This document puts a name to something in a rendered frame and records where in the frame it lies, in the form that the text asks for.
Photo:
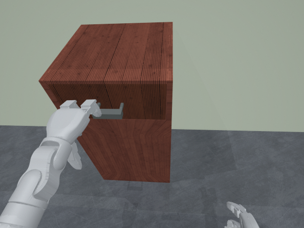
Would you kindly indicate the cabinet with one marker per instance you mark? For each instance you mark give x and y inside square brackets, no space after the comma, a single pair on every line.
[124,53]

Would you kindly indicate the right robot hand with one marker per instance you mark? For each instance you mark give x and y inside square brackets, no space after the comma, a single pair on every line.
[246,219]

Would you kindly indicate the drawer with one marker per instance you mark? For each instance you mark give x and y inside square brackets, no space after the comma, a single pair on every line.
[141,101]

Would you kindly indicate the left robot hand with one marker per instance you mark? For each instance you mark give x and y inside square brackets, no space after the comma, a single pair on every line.
[69,122]

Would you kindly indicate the handle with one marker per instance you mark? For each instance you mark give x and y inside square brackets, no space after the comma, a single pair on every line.
[110,113]

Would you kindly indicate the robot left forearm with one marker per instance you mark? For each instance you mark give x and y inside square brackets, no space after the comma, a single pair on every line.
[37,185]

